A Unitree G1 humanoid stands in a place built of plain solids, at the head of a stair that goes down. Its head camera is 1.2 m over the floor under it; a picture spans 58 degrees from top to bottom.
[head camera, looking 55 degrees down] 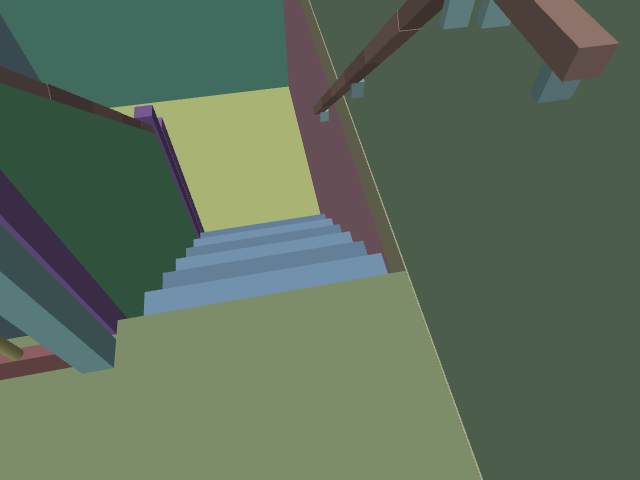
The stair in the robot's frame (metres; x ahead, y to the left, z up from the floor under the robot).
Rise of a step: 0.21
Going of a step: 0.21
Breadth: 0.90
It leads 11 degrees to the left of straight ahead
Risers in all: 7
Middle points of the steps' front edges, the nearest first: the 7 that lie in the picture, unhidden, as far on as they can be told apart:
0.63 0.16 0.00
0.84 0.20 -0.21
1.05 0.24 -0.42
1.25 0.28 -0.63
1.46 0.32 -0.84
1.67 0.36 -1.05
1.87 0.40 -1.26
